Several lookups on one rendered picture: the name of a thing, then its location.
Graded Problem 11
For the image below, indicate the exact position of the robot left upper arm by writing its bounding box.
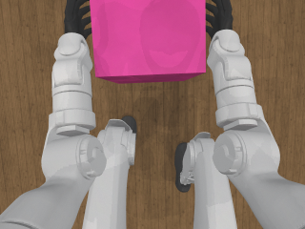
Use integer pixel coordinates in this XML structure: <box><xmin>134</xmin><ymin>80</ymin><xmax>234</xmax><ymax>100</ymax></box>
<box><xmin>0</xmin><ymin>134</ymin><xmax>107</xmax><ymax>229</ymax></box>

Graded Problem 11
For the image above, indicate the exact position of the left robot hand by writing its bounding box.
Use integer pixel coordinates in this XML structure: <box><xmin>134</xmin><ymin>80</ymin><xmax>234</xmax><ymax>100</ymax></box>
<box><xmin>64</xmin><ymin>0</ymin><xmax>92</xmax><ymax>40</ymax></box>

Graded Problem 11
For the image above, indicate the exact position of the robot right forearm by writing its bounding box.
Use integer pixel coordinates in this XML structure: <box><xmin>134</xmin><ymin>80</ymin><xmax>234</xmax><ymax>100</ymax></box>
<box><xmin>207</xmin><ymin>30</ymin><xmax>275</xmax><ymax>141</ymax></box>

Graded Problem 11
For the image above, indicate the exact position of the carton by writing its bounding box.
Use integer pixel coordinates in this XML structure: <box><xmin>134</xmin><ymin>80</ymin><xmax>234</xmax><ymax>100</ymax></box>
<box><xmin>90</xmin><ymin>0</ymin><xmax>206</xmax><ymax>84</ymax></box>

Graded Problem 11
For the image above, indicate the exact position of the robot right upper arm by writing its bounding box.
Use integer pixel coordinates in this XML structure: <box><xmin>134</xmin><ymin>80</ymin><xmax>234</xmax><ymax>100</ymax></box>
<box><xmin>212</xmin><ymin>130</ymin><xmax>305</xmax><ymax>229</ymax></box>

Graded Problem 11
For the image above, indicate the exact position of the robot right thigh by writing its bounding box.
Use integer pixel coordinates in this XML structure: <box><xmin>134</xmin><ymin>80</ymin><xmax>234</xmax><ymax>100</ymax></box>
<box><xmin>185</xmin><ymin>138</ymin><xmax>237</xmax><ymax>229</ymax></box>

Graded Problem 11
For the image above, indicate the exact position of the left robot shin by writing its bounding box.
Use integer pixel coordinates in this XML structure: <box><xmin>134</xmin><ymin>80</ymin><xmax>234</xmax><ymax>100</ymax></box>
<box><xmin>97</xmin><ymin>119</ymin><xmax>131</xmax><ymax>144</ymax></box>

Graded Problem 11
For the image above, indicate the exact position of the right robot hand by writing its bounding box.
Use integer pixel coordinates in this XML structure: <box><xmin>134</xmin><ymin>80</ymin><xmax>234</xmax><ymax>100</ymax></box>
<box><xmin>205</xmin><ymin>0</ymin><xmax>234</xmax><ymax>41</ymax></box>

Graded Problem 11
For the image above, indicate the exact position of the robot left forearm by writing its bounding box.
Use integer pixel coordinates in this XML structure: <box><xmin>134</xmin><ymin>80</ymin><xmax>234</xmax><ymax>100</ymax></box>
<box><xmin>41</xmin><ymin>32</ymin><xmax>96</xmax><ymax>173</ymax></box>

